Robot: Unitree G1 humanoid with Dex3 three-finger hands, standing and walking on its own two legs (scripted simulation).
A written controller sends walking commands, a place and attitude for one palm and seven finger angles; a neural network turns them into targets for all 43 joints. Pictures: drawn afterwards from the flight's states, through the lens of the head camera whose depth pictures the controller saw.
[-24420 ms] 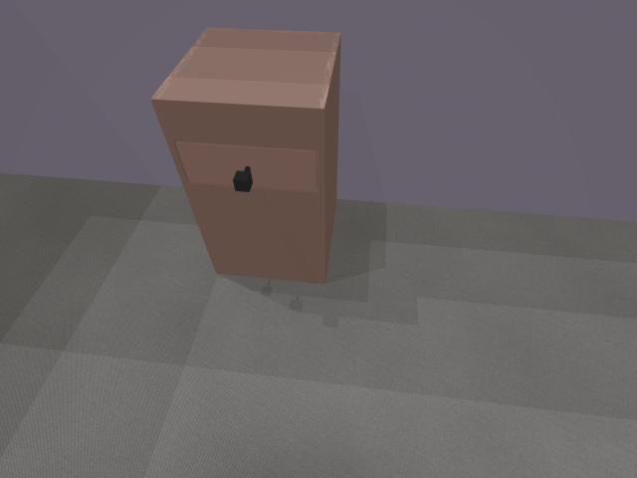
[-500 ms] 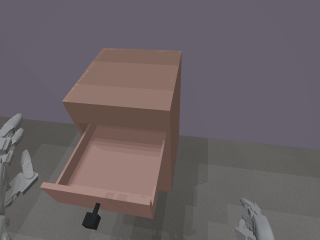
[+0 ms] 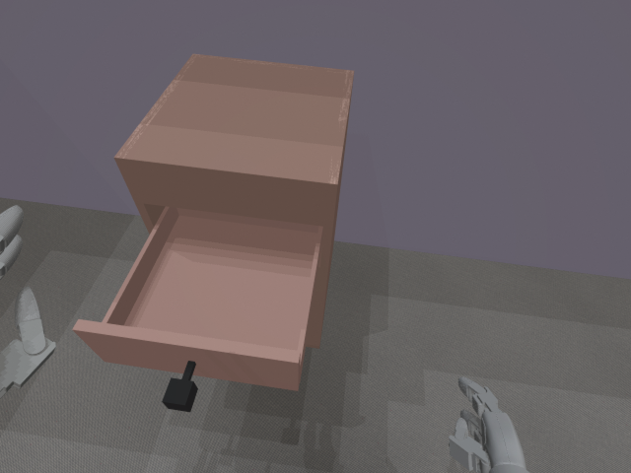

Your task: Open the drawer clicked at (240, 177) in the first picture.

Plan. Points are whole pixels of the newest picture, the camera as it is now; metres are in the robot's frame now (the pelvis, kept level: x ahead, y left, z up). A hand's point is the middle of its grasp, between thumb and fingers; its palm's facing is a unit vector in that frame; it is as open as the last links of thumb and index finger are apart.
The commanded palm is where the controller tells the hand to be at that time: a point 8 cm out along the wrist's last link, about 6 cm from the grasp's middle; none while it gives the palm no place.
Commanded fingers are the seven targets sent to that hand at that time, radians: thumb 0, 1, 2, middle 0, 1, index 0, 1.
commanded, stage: step back with the hand held close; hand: left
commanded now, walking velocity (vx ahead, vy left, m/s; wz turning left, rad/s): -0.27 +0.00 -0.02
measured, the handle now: (184, 383) +0.29 +0.24 -0.21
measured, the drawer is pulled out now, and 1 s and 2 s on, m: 0.30 0.30 0.30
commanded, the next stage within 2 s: stop stepping back and stand still in 0.74 s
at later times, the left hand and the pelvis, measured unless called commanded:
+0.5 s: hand (42, 406) +0.14 +0.22 +0.17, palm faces +0.32 -0.84 -0.44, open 7.4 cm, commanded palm +0.08 +0.26 +0.18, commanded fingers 0.00 0.90 0.90 -0.20 -0.30 -0.20 -0.30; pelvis -0.06 -0.01 +0.00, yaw -3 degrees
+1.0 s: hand out of the picture +0.02 +0.16 +0.16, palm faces +0.23 -0.83 -0.50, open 7.4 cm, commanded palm -0.04 +0.22 +0.18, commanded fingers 0.00 0.90 0.90 -0.20 -0.30 -0.20 -0.30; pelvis -0.19 -0.06 +0.00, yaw -3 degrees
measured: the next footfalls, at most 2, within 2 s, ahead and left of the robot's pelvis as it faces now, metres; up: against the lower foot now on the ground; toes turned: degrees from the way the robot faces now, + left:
right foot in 0.54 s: -0.19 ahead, -0.18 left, +0.00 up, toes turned +5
left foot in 0.82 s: -0.07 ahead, +0.06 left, +0.00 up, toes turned +0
